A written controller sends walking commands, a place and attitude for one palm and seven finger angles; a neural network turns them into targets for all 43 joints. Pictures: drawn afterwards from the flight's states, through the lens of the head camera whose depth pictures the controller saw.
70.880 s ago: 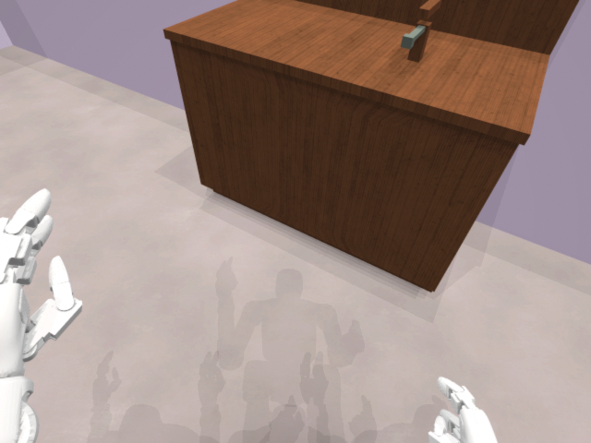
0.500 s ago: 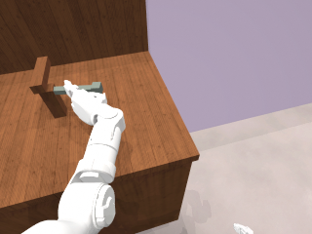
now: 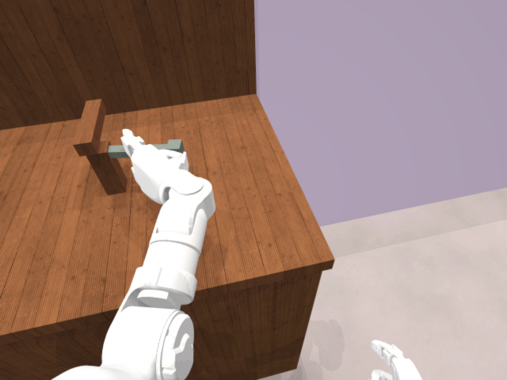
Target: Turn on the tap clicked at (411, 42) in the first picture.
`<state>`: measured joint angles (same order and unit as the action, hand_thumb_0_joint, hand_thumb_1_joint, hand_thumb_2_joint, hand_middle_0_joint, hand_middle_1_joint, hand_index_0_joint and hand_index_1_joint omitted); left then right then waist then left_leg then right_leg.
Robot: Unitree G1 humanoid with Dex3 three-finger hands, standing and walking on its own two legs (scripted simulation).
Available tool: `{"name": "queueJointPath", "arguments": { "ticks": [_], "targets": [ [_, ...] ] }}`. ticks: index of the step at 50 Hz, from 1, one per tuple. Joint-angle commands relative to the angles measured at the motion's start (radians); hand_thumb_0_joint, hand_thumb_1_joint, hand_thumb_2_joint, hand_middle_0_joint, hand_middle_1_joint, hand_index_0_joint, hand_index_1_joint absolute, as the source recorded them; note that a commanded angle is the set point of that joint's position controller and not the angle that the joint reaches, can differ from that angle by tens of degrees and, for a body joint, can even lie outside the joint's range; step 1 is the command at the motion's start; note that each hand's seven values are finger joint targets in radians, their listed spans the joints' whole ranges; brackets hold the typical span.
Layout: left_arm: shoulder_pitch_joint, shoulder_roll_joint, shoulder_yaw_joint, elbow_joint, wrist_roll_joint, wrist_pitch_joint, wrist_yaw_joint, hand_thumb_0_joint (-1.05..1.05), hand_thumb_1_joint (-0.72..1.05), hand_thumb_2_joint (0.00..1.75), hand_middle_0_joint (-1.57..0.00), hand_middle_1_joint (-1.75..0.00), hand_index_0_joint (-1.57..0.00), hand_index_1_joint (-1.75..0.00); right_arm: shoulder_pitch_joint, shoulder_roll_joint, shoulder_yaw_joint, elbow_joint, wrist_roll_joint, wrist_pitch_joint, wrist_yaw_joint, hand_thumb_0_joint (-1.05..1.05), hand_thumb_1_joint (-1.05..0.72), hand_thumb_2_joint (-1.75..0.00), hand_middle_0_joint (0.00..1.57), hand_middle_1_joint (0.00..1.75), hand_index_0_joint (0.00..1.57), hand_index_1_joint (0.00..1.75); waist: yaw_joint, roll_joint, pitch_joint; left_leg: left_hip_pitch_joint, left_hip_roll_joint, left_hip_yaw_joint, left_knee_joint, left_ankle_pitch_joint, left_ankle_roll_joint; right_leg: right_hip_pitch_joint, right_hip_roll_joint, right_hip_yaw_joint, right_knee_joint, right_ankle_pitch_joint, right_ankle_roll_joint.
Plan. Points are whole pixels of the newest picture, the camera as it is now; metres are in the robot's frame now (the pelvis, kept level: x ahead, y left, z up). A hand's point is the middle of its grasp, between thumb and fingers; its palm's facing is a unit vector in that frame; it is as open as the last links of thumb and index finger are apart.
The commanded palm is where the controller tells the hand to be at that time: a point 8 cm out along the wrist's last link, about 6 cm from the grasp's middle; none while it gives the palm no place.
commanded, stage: lift the hand up off the lever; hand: left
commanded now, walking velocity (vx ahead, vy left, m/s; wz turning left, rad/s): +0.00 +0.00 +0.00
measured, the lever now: (175, 150) +0.47 +0.18 +0.13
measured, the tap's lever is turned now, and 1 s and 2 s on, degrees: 77 77 77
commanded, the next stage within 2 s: draw the hand back beside the body in 1.54 s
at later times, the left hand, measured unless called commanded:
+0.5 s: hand (185, 152) +0.42 +0.14 +0.17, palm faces +0.75 -0.66 -0.09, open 7.8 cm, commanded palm +0.36 +0.16 +0.17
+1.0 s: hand (180, 143) +0.41 +0.14 +0.19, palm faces +0.74 -0.67 -0.08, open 7.8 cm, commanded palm +0.35 +0.16 +0.19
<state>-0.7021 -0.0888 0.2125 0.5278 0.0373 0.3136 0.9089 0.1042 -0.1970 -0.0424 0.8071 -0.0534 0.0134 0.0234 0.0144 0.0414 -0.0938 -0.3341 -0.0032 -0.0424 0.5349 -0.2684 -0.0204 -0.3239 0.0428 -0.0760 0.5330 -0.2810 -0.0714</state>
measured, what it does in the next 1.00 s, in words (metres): stands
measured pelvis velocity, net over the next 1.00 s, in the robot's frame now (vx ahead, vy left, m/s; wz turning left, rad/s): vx -0.01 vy -0.01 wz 0.00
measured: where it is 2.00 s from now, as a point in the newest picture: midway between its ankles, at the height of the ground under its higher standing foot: outside the picture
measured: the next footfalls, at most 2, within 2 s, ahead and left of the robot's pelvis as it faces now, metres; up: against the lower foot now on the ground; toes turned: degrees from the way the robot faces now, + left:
none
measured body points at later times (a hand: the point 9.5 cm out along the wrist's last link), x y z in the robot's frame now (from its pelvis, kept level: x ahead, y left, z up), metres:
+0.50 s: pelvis +0.00 -0.01 +0.00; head -0.01 -0.04 +0.45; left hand +0.37 +0.17 +0.18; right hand +0.15 -0.24 -0.12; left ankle +0.00 +0.13 -0.73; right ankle +0.00 -0.07 -0.73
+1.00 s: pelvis -0.01 -0.01 +0.00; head -0.02 -0.04 +0.45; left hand +0.37 +0.17 +0.20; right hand +0.18 -0.23 -0.11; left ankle +0.00 +0.13 -0.73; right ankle +0.00 -0.07 -0.73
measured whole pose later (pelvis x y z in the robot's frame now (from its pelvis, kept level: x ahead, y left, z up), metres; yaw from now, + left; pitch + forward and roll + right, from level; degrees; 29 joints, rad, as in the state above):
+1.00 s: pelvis -0.01 -0.01 +0.00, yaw +0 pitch +1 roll +1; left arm -0.74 -0.07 0.21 0.46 0.01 0.42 0.88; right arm 0.07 -0.20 -0.03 0.83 -0.03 0.01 0.01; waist 0.03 0.06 -0.08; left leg -0.26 0.01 -0.05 0.47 -0.23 -0.03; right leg -0.25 0.05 -0.08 0.47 -0.25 -0.08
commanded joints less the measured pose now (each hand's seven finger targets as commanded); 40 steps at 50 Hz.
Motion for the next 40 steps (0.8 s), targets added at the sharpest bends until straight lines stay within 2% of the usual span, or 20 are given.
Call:
{"name": "queueJointPath", "arguments": {
  "ticks": [1, 3, 4, 7, 8, 12, 14, 15, 16, 20, 21, 22, 23, 26, 30, 34, 35, 36, 39, 40],
  "targets": [
    [-0.470, 0.150, -0.016, -0.215, 0.048, -0.044, 0.002, 0.00, 0.90, 0.90, -0.15, -0.15, -0.15, -0.15, -0.096, -0.109, -0.024, -0.123, 0.002, -0.027, -0.010, 0.00, -0.90, -0.90, 0.20, 0.30, 0.20, 0.30, -0.003, -0.110, -0.292, 0.091, 0.009, 0.049, -0.028, 0.297, 0.013, 0.169, -0.059, 0.024, -0.089, 0.291, 0.048],
    [-0.497, 0.118, -0.045, -0.234, 0.052, -0.044, 0.002, 0.00, 0.90, 0.90, -0.15, -0.15, -0.15, -0.15, -0.108, -0.102, -0.022, -0.128, 0.004, -0.032, -0.007, 0.00, -0.90, -0.90, 0.20, 0.30, 0.20, 0.30, -0.010, -0.079, -0.288, 0.108, 0.011, 0.056, -0.022, 0.287, 0.015, 0.144, -0.060, 0.028, -0.095, 0.268, 0.048],
    [-0.503, 0.107, -0.054, -0.222, 0.050, -0.039, 0.003, 0.00, 0.90, 0.90, -0.15, -0.15, -0.15, -0.15, -0.108, -0.101, -0.019, -0.127, 0.003, -0.034, -0.006, 0.00, -0.90, -0.90, 0.20, 0.30, 0.20, 0.30, -0.013, -0.096, -0.278, 0.104, 0.010, 0.052, -0.023, 0.274, 0.016, 0.138, -0.059, 0.028, -0.099, 0.254, 0.049],
    [-0.503, 0.116, -0.045, -0.204, 0.041, -0.035, -0.003, 0.00, 0.90, 0.90, -0.15, -0.15, -0.15, -0.15, -0.111, -0.105, -0.020, -0.125, 0.007, -0.037, -0.012, 0.00, -0.90, -0.90, 0.20, 0.30, 0.20, 0.30, -0.015, -0.121, -0.268, 0.101, 0.009, 0.048, -0.034, 0.250, 0.019, 0.141, -0.059, 0.029, -0.112, 0.223, 0.052],
    [-0.519, 0.119, -0.047, -0.220, 0.038, -0.035, -0.003, 0.00, 0.90, 0.90, -0.15, -0.15, -0.15, -0.15, -0.116, -0.104, -0.019, -0.125, 0.007, -0.038, -0.013, 0.00, -0.90, -0.90, 0.20, 0.30, 0.20, 0.30, -0.015, -0.102, -0.275, 0.102, 0.007, 0.051, -0.032, 0.243, 0.020, 0.141, -0.062, 0.034, -0.113, 0.223, 0.053],
    [-0.508, 0.120, -0.043, -0.198, 0.034, -0.025, -0.006, 0.00, 0.90, 0.90, -0.15, -0.15, -0.15, -0.15, -0.115, -0.106, -0.018, -0.122, 0.010, -0.040, -0.014, 0.00, -0.90, -0.90, 0.20, 0.30, 0.20, 0.30, -0.013, -0.107, -0.267, 0.103, 0.005, 0.050, -0.041, 0.242, 0.020, 0.148, -0.061, 0.033, -0.118, 0.218, 0.052],
    [-0.509, 0.111, -0.054, -0.237, 0.036, -0.024, -0.003, 0.00, 0.90, 0.90, -0.15, -0.15, -0.15, -0.15, -0.118, -0.103, -0.020, -0.127, 0.009, -0.042, -0.011, 0.00, -0.90, -0.90, 0.20, 0.30, 0.20, 0.30, -0.008, -0.095, -0.294, 0.113, 0.004, 0.052, -0.037, 0.265, 0.020, 0.163, -0.062, 0.033, -0.110, 0.258, 0.052],
    [-0.512, 0.109, -0.057, -0.224, 0.037, -0.019, -0.003, 0.00, 0.90, 0.90, -0.15, -0.15, -0.15, -0.15, -0.117, -0.105, -0.021, -0.122, 0.008, -0.042, -0.010, 0.00, -0.90, -0.90, 0.20, 0.30, 0.20, 0.30, -0.012, -0.112, -0.287, 0.112, 0.005, 0.052, -0.037, 0.261, 0.020, 0.159, -0.062, 0.032, -0.114, 0.253, 0.054],
    [-0.513, 0.119, -0.048, -0.218, 0.033, -0.017, -0.006, 0.00, 0.90, 0.90, -0.15, -0.15, -0.15, -0.15, -0.116, -0.109, -0.022, -0.118, 0.008, -0.042, -0.014, 0.00, -0.90, -0.90, 0.20, 0.30, 0.20, 0.30, -0.010, -0.115, -0.271, 0.108, 0.004, 0.046, -0.045, 0.258, 0.021, 0.162, -0.059, 0.027, -0.119, 0.241, 0.053],
    [-0.493, 0.137, -0.033, -0.272, 0.029, -0.014, -0.002, 0.00, 0.90, 0.90, -0.15, -0.15, -0.15, -0.15, -0.119, -0.106, -0.022, -0.129, 0.009, -0.041, -0.012, 0.00, -0.90, -0.90, 0.20, 0.30, 0.20, 0.30, -0.001, -0.120, -0.315, 0.116, 0.001, 0.057, -0.040, 0.289, 0.022, 0.205, -0.070, 0.038, -0.112, 0.328, 0.061],
    [-0.477, 0.164, -0.015, -0.267, 0.030, -0.010, -0.007, 0.00, 0.90, 0.90, -0.15, -0.15, -0.15, -0.15, -0.121, -0.111, -0.025, -0.122, 0.009, -0.036, -0.017, 0.00, -0.90, -0.90, 0.20, 0.30, 0.20, 0.30, 0.007, -0.104, -0.309, 0.114, 0.002, 0.052, -0.048, 0.294, 0.019, 0.214, -0.065, 0.034, -0.112, 0.316, 0.055],
    [-0.483, 0.128, -0.042, -0.258, 0.031, -0.003, -0.008, 0.00, 0.90, 0.90, -0.15, -0.15, -0.15, -0.15, -0.126, -0.106, -0.020, -0.127, 0.013, -0.037, -0.012, 0.00, -0.90, -0.90, 0.20, 0.30, 0.20, 0.30, 0.000, -0.106, -0.285, 0.116, 0.004, 0.056, -0.049, 0.291, 0.020, 0.195, -0.066, 0.033, -0.114, 0.303, 0.053],
    [-0.489, 0.132, -0.038, -0.259, 0.030, 0.000, -0.006, 0.00, 0.90, 0.90, -0.15, -0.15, -0.15, -0.15, -0.124, -0.107, -0.019, -0.126, 0.012, -0.039, -0.012, 0.00, -0.90, -0.90, 0.20, 0.30, 0.20, 0.30, 0.000, -0.114, -0.284, 0.119, 0.004, 0.057, -0.050, 0.284, 0.021, 0.194, -0.068, 0.034, -0.120, 0.300, 0.057],
    [-0.460, 0.182, 0.005, -0.287, 0.015, 0.002, -0.010, 0.00, 0.90, 0.90, -0.15, -0.15, -0.15, -0.15, -0.127, -0.110, -0.022, -0.129, 0.015, -0.035, -0.018, 0.00, -0.90, -0.90, 0.20, 0.30, 0.20, 0.30, 0.013, -0.138, -0.296, 0.112, 0.002, 0.053, -0.062, 0.286, 0.024, 0.238, -0.068, 0.036, -0.127, 0.323, 0.061],
    [-0.449, 0.160, -0.019, -0.305, 0.022, 0.018, -0.016, 0.00, 0.90, 0.90, -0.15, -0.15, -0.15, -0.15, -0.141, -0.107, -0.017, -0.135, 0.018, -0.035, -0.017, 0.00, -0.90, -0.90, 0.20, 0.30, 0.20, 0.30, 0.009, -0.133, -0.287, 0.120, 0.002, 0.064, -0.058, 0.286, 0.026, 0.232, -0.076, 0.045, -0.133, 0.344, 0.066],
    [-0.497, 0.139, -0.049, -0.298, 0.016, 0.026, -0.025, 0.00, 0.90, 0.90, -0.15, -0.15, -0.15, -0.15, -0.160, -0.106, -0.013, -0.125, 0.024, -0.046, -0.019, 0.00, -0.90, -0.90, 0.20, 0.30, 0.20, 0.30, -0.003, -0.108, -0.237, 0.135, 0.003, 0.065, -0.064, 0.243, 0.029, 0.187, -0.074, 0.048, -0.163, 0.248, 0.062],
    [-0.500, 0.144, -0.044, -0.307, 0.013, 0.025, -0.024, 0.00, 0.90, 0.90, -0.15, -0.15, -0.15, -0.15, -0.157, -0.106, -0.014, -0.127, 0.023, -0.049, -0.019, 0.00, -0.90, -0.90, 0.20, 0.30, 0.20, 0.30, -0.001, -0.125, -0.255, 0.136, 0.001, 0.062, -0.064, 0.246, 0.029, 0.196, -0.075, 0.051, -0.160, 0.265, 0.066],
    [-0.480, 0.165, -0.031, -0.312, 0.008, 0.025, -0.031, 0.00, 0.90, 0.90, -0.15, -0.15, -0.15, -0.15, -0.162, -0.109, -0.018, -0.121, 0.024, -0.046, -0.023, 0.00, -0.90, -0.90, 0.20, 0.30, 0.20, 0.30, 0.007, -0.101, -0.251, 0.139, 0.002, 0.058, -0.073, 0.245, 0.028, 0.207, -0.068, 0.045, -0.164, 0.242, 0.060],
    [-0.489, 0.130, -0.059, -0.313, 0.012, 0.032, -0.030, 0.00, 0.90, 0.90, -0.15, -0.15, -0.15, -0.15, -0.171, -0.100, -0.013, -0.126, 0.026, -0.050, -0.016, 0.00, -0.90, -0.90, 0.20, 0.30, 0.20, 0.30, 0.005, -0.094, -0.252, 0.149, 0.001, 0.060, -0.070, 0.252, 0.025, 0.196, -0.070, 0.043, -0.159, 0.242, 0.058],
    [-0.495, 0.124, -0.064, -0.305, 0.009, 0.038, -0.029, 0.00, 0.90, 0.90, -0.15, -0.15, -0.15, -0.15, -0.174, -0.101, -0.011, -0.125, 0.026, -0.052, -0.017, 0.00, -0.90, -0.90, 0.20, 0.30, 0.20, 0.30, 0.002, -0.115, -0.248, 0.147, -0.001, 0.059, -0.070, 0.241, 0.027, 0.191, -0.073, 0.046, -0.166, 0.239, 0.063]
  ]
}}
